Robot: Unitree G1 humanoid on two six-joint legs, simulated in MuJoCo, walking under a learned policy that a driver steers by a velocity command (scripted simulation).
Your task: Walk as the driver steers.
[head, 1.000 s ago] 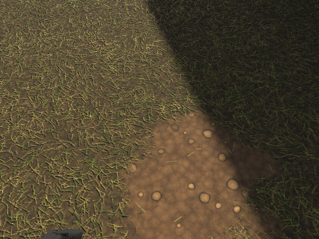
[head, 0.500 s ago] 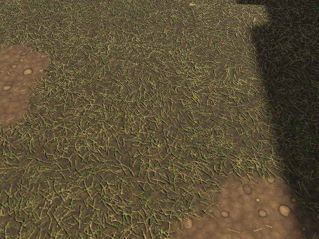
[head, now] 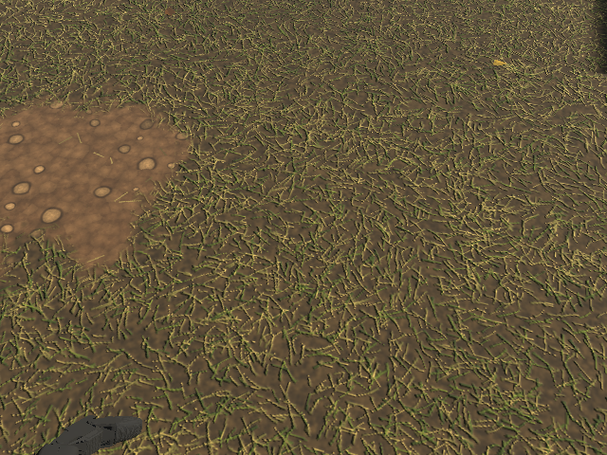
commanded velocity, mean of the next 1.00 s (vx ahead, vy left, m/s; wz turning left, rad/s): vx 0.03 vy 0.00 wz -0.02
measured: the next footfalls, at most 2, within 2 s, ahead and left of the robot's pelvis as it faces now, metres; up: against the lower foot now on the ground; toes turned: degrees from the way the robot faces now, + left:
left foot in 0.38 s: +0.06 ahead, +0.15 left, +0.00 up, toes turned +12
right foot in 0.82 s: +0.06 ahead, -0.09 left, +0.00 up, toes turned -5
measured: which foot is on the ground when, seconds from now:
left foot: up 0.00-0.36, down 0.38-0.82, up 0.84-1.00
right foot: down 0.00-0.38, up 0.40-0.80, down 0.82-1.00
